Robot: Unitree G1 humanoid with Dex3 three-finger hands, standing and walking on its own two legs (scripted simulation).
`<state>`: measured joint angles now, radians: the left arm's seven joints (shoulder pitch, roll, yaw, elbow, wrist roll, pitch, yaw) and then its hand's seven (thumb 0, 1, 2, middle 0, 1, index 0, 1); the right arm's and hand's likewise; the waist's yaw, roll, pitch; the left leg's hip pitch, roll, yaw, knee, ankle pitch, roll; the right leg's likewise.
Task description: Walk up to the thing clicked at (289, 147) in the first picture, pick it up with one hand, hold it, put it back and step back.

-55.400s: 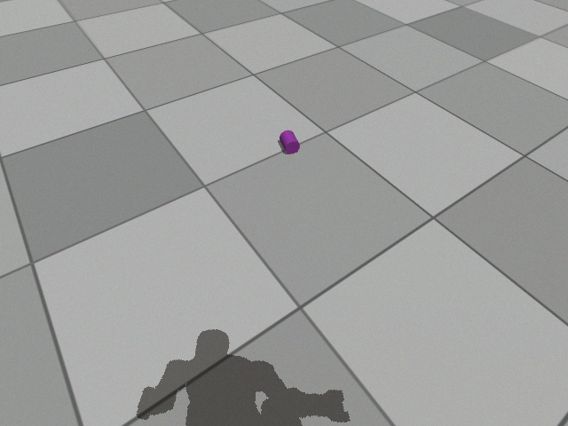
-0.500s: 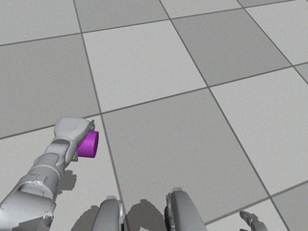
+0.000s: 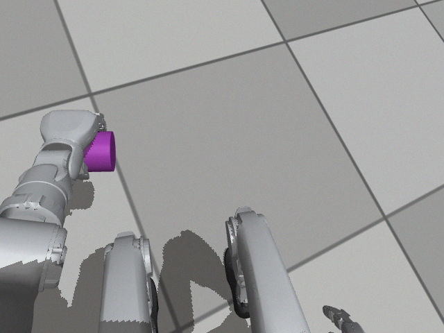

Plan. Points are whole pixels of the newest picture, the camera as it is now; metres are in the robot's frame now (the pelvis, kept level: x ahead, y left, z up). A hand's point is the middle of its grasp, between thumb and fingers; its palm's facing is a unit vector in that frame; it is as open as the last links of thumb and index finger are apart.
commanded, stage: crouch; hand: left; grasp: from above
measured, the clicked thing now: (86, 151) +0.48 +0.18 -0.17
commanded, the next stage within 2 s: lower in 1.12 s
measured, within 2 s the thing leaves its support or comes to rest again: neither
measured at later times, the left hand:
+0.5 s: hand (93, 152) +0.50 +0.18 -0.23, palm faces -0.46 +0.02 -0.89, open 10.7 cm
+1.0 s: hand (98, 154) +0.52 +0.18 -0.28, palm faces -0.44 +0.02 -0.90, open 10.7 cm
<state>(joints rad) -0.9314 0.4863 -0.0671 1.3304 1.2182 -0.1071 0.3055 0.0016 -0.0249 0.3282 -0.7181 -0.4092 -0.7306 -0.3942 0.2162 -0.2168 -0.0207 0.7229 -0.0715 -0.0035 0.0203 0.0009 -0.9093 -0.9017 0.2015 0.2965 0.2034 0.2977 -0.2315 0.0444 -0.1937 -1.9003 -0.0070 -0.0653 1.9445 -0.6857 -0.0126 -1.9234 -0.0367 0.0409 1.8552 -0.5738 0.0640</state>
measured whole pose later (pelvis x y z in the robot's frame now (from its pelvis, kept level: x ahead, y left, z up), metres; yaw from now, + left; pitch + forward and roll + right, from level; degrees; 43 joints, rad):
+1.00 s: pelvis -0.01 +0.00 -0.13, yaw -3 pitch +36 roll -8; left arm -1.17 0.67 -0.04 1.55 1.30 -0.16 0.35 0.00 -0.02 0.35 -0.70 -0.43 -0.71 -0.41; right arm 0.20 -0.26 0.09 0.70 -0.14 -0.01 0.12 0.00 -0.92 -0.90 0.20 0.30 0.20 0.30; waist -0.34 0.02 -0.06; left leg -2.29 -0.05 -0.12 2.36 -0.70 -0.02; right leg -2.28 -0.02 0.03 2.23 -0.58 0.06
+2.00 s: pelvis +0.00 +0.01 -0.16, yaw -6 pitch +35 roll -11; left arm -1.19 0.78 0.01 1.67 1.34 -0.16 0.45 0.00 -0.03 0.38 -0.70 -0.41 -0.71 -0.40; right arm 0.21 -0.29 0.18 0.65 -0.20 -0.08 0.18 0.00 -0.91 -0.90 0.20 0.30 0.20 0.30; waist -0.41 -0.02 0.04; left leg -2.36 -0.05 -0.18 2.49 -0.75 -0.01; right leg -2.33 -0.01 -0.01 2.31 -0.60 0.06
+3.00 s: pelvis -0.01 +0.02 -0.16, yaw -9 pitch +32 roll -15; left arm -1.23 0.92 0.01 1.77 1.38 -0.20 0.54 0.00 -0.01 0.31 -0.73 -0.37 -0.74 -0.35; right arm 0.19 -0.34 0.27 0.60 -0.24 -0.16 0.25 0.00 -0.92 -0.91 0.20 0.30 0.20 0.30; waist -0.47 -0.09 0.13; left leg -2.35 -0.05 -0.22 2.53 -0.74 0.00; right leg -2.29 0.00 -0.06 2.30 -0.58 0.07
